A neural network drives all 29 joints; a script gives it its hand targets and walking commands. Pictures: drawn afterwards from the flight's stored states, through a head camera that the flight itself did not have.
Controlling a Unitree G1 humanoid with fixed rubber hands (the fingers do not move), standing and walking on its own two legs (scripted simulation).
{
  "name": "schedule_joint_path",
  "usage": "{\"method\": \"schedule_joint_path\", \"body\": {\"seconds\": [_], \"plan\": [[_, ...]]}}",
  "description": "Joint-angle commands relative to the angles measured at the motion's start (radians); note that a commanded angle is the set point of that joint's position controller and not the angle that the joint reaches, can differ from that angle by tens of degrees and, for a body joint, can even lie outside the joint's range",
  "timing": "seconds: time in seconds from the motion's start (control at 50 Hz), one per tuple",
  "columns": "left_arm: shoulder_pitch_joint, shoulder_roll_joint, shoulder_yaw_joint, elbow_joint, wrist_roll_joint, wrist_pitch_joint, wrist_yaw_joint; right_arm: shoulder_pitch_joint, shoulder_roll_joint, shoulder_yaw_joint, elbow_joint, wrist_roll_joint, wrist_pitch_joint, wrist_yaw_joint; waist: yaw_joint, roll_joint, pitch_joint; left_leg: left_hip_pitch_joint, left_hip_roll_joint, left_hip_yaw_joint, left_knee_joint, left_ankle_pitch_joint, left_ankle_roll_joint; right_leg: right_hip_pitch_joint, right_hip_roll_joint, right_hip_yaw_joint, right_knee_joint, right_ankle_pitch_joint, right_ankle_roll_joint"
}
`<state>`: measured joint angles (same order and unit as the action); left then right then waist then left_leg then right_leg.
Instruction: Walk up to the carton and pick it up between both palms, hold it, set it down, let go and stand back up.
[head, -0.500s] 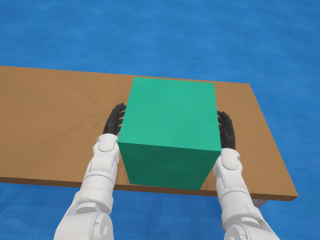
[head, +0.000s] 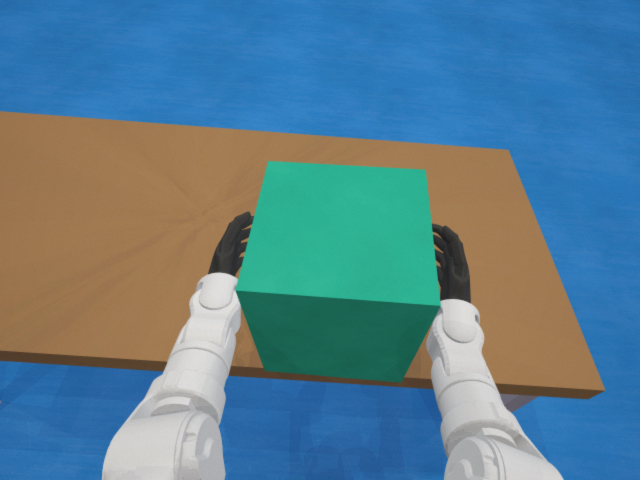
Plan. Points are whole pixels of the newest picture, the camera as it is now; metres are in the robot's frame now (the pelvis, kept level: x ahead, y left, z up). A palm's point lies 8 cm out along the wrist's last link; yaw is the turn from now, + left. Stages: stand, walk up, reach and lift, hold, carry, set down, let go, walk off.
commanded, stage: set down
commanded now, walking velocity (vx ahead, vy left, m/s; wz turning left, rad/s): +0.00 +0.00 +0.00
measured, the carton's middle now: (338, 278) +0.39 -0.01 +0.00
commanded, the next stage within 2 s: none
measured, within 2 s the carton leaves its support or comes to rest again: rests again in 0.46 s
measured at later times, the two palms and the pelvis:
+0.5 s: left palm (230, 280) +0.38 +0.14 +0.00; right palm (447, 297) +0.36 -0.16 +0.02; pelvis +0.00 +0.00 +0.00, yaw +0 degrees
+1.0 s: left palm (231, 281) +0.38 +0.14 +0.00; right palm (448, 297) +0.36 -0.16 +0.01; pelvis +0.00 +0.00 +0.00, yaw +0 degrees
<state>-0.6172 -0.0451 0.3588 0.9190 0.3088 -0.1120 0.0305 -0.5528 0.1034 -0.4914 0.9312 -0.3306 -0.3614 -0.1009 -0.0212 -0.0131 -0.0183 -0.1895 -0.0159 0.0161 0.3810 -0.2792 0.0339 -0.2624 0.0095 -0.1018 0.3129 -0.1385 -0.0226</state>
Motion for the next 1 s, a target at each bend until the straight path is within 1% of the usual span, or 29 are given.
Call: {"method": "schedule_joint_path", "body": {"seconds": [0.0, 0.06, 0.08, 0.12, 0.16, 0.18, 0.24, 0.28, 0.3, 0.34, 0.36, 0.38, 0.42, 0.48, 0.52, 0.54, 0.58, 0.66, 0.7, 0.72, 0.74, 0.76, 0.78, 0.84, 0.9, 0.92, 0.94, 0.96, 0.98], "plan": [[-0.688, -0.507, -0.238, -0.013, 0.009, -0.134, -0.08, -0.672, 0.489, 0.282, 0.016, -0.081, -0.08, 0.135, 0.031, 0.047, -0.523, -0.104, 0.033, 0.043, -0.033, 0.535, -0.099, 0.42, 0.004, 0.016, 0.059, 0.463, 0.036], [-0.715, -0.547, -0.277, -0.056, -0.001, -0.169, -0.071, -0.674, 0.503, 0.266, 0.015, -0.11, -0.103, 0.134, -0.007, 0.087, -0.609, -0.042, 0.036, 0.035, -0.004, 0.611, -0.123, 0.374, 0.016, 0.006, 0.06, 0.484, 0.032], [-0.697, -0.523, -0.261, -0.039, 0.008, -0.175, -0.071, -0.656, 0.503, 0.272, 0.026, -0.105, -0.105, 0.133, 0.022, 0.081, -0.611, -0.049, 0.041, 0.036, 0.0, 0.639, -0.122, 0.374, 0.015, 0.007, 0.065, 0.507, 0.032], [-0.69, -0.531, -0.263, -0.016, 0.01, -0.186, -0.071, -0.644, 0.493, 0.269, 0.044, -0.107, -0.116, 0.133, 0.009, 0.092, -0.622, -0.057, 0.041, 0.036, 0.009, 0.655, -0.122, 0.367, 0.013, 0.009, 0.073, 0.526, 0.026], [-0.674, -0.523, -0.253, -0.002, 0.006, -0.196, -0.069, -0.647, 0.501, 0.268, 0.049, -0.109, -0.119, 0.131, 0.012, 0.064, -0.598, -0.07, 0.047, 0.033, 0.003, 0.647, -0.121, 0.362, 0.013, 0.013, 0.074, 0.511, 0.024], [-0.68, -0.529, -0.256, -0.001, 0.011, -0.201, -0.07, -0.65, 0.504, 0.267, 0.045, -0.119, -0.127, 0.132, 0.021, 0.078, -0.614, -0.088, 0.041, 0.032, 0.01, 0.656, -0.118, 0.37, 0.011, 0.011, 0.077, 0.523, 0.025], [-0.691, -0.523, -0.252, -0.006, 0.015, -0.223, -0.069, -0.635, 0.508, 0.255, 0.071, -0.133, -0.131, 0.13, 0.007, 0.093, -0.61, -0.123, 0.035, 0.041, 0.0, 0.615, -0.119, 0.392, 0.008, 0.018, 0.089, 0.537, 0.024], [-0.664, -0.514, -0.229, 0.03, 0.026, -0.222, -0.073, -0.622, 0.497, 0.255, 0.094, -0.131, -0.125, 0.129, 0.025, 0.071, -0.567, -0.126, 0.041, 0.032, -0.002, 0.626, -0.112, 0.385, 0.003, 0.015, 0.084, 0.533, 0.027], [-0.67, -0.509, -0.233, 0.041, 0.022, -0.229, -0.075, -0.643, 0.516, 0.246, 0.073, -0.143, -0.134, 0.13, 0.009, 0.066, -0.61, -0.13, 0.04, 0.036, 0.001, 0.618, -0.113, 0.388, 0.009, 0.013, 0.089, 0.519, 0.024], [-0.682, -0.532, -0.247, 0.01, 0.026, -0.234, -0.07, -0.624, 0.514, 0.245, 0.108, -0.135, -0.133, 0.135, 0.018, 0.108, -0.597, -0.068, 0.047, 0.027, 0.005, 0.66, -0.122, 0.35, 0.011, 0.007, 0.071, 0.47, 0.015], [-0.687, -0.531, -0.252, 0.018, 0.019, -0.236, -0.066, -0.651, 0.49, 0.232, 0.079, -0.139, -0.146, 0.134, 0.008, 0.11, -0.616, -0.053, 0.046, 0.034, 0.014, 0.684, -0.133, 0.312, 0.022, 0.006, 0.065, 0.468, 0.014], [-0.695, -0.528, -0.255, 0.011, 0.024, -0.243, -0.065, -0.628, 0.505, 0.226, 0.121, -0.148, -0.143, 0.133, 0.001, 0.128, -0.61, -0.042, 0.053, 0.023, 0.019, 0.694, -0.136, 0.307, 0.019, 0.007, 0.058, 0.455, 0.008], [-0.686, -0.514, -0.242, 0.045, 0.014, -0.261, -0.065, -0.648, 0.51, 0.231, 0.095, -0.15, -0.156, 0.131, 0.016, 0.08, -0.628, -0.101, 0.043, 0.032, 0.021, 0.649, -0.125, 0.319, 0.012, 0.02, 0.075, 0.481, 0.015], [-0.69, -0.506, -0.228, 0.054, 0.033, -0.277, -0.06, -0.655, 0.505, 0.219, 0.103, -0.156, -0.165, 0.136, 0.023, 0.106, -0.651, -0.122, 0.045, 0.03, 0.024, 0.659, -0.128, 0.304, 0.015, 0.022, 0.088, 0.488, 0.013], [-0.67, -0.493, -0.203, 0.069, 0.047, -0.282, -0.063, -0.621, 0.51, 0.207, 0.123, -0.166, -0.159, 0.135, 0.016, 0.076, -0.603, -0.17, 0.037, 0.043, 0.01, 0.608, -0.119, 0.336, 0.009, 0.027, 0.093, 0.51, 0.017], [-0.653, -0.486, -0.199, 0.083, 0.053, -0.287, -0.065, -0.62, 0.524, 0.224, 0.122, -0.163, -0.158, 0.138, 0.04, 0.076, -0.599, -0.184, 0.036, 0.04, 0.006, 0.59, -0.109, 0.382, -0.002, 0.031, 0.099, 0.518, 0.018], [-0.649, -0.491, -0.19, 0.103, 0.056, -0.287, -0.072, -0.619, 0.515, 0.209, 0.119, -0.174, -0.163, 0.13, 0.013, 0.091, -0.587, -0.215, 0.032, 0.039, -0.009, 0.553, -0.11, 0.385, -0.004, 0.025, 0.098, 0.508, 0.019], [-0.645, -0.47, -0.172, 0.115, 0.065, -0.284, -0.075, -0.608, 0.503, 0.193, 0.147, -0.182, -0.157, 0.132, 0.034, 0.081, -0.554, -0.186, 0.041, 0.039, -0.009, 0.557, -0.104, 0.35, -0.004, 0.025, 0.084, 0.474, 0.017], [-0.657, -0.479, -0.178, 0.096, 0.06, -0.296, -0.072, -0.613, 0.519, 0.185, 0.154, -0.177, -0.162, 0.138, 0.016, 0.103, -0.579, -0.166, 0.041, 0.037, 0.001, 0.589, -0.114, 0.336, 0.002, 0.019, 0.079, 0.454, 0.008], [-0.641, -0.472, -0.165, 0.128, 0.061, -0.292, -0.072, -0.616, 0.51, 0.191, 0.146, -0.191, -0.166, 0.137, 0.037, 0.093, -0.57, -0.18, 0.039, 0.035, 0.005, 0.572, -0.108, 0.332, -0.003, 0.019, 0.082, 0.445, 0.01], [-0.665, -0.473, -0.173, 0.09, 0.063, -0.294, -0.071, -0.612, 0.501, 0.166, 0.175, -0.189, -0.164, 0.138, 0.019, 0.099, -0.581, -0.145, 0.05, 0.035, 0.004, 0.607, -0.117, 0.312, 0.004, 0.022, 0.079, 0.432, 0.007], [-0.656, -0.464, -0.165, 0.09, 0.068, -0.288, -0.071, -0.61, 0.489, 0.147, 0.167, -0.196, -0.163, 0.139, 0.023, 0.098, -0.557, -0.118, 0.055, 0.031, 0.007, 0.627, -0.115, 0.278, 0.011, 0.014, 0.062, 0.404, 0.005], [-0.662, -0.456, -0.156, 0.118, 0.07, -0.294, -0.072, -0.628, 0.503, 0.146, 0.161, -0.196, -0.166, 0.134, 0.035, 0.075, -0.55, -0.134, 0.046, 0.034, 0.007, 0.604, -0.11, 0.279, 0.008, 0.02, 0.058, 0.392, 0.008], [-0.626, -0.437, -0.129, 0.144, 0.095, -0.286, -0.083, -0.588, 0.493, 0.132, 0.174, -0.218, -0.155, 0.133, 0.023, 0.067, -0.496, -0.199, 0.037, 0.04, -0.012, 0.516, -0.09, 0.337, -0.008, 0.029, 0.061, 0.414, 0.014], [-0.626, -0.444, -0.137, 0.149, 0.087, -0.296, -0.076, -0.613, 0.503, 0.149, 0.14, -0.208, -0.172, 0.139, 0.035, 0.089, -0.561, -0.195, 0.036, 0.036, 0.006, 0.554, -0.099, 0.324, -0.006, 0.027, 0.077, 0.423, 0.01], [-0.607, -0.437, -0.132, 0.138, 0.089, -0.295, -0.075, -0.594, 0.502, 0.146, 0.151, -0.2, -0.168, 0.135, 0.032, 0.093, -0.539, -0.198, 0.034, 0.041, 0.005, 0.549, -0.1, 0.333, -0.01, 0.029, 0.084, 0.434, 0.009], [-0.632, -0.422, -0.124, 0.147, 0.082, -0.292, -0.079, -0.58, 0.487, 0.116, 0.172, -0.22, -0.154, 0.136, 0.005, 0.067, -0.507, -0.195, 0.038, 0.034, -0.005, 0.497, -0.095, 0.309, -0.002, 0.015, 0.064, 0.368, 0.013], [-0.626, -0.407, -0.111, 0.136, 0.091, -0.293, -0.079, -0.574, 0.488, 0.119, 0.188, -0.216, -0.153, 0.137, 0.027, 0.063, -0.503, -0.196, 0.038, 0.043, -0.011, 0.504, -0.092, 0.311, -0.003, 0.025, 0.063, 0.394, 0.013], [-0.613, -0.405, -0.111, 0.138, 0.097, -0.298, -0.076, -0.561, 0.474, 0.113, 0.181, -0.23, -0.162, 0.137, 0.026, 0.072, -0.528, -0.197, 0.042, 0.045, 0.0, 0.527, -0.094, 0.307, -0.002, 0.022, 0.08, 0.412, 0.012]]}}
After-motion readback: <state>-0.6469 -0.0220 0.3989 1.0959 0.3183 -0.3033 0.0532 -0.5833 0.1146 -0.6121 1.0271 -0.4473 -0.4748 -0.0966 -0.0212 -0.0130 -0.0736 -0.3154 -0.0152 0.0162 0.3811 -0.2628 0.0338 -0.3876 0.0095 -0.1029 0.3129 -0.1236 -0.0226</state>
